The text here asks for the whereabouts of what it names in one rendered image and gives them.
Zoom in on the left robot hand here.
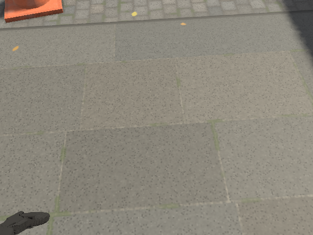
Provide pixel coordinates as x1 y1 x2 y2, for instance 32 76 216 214
0 211 50 235

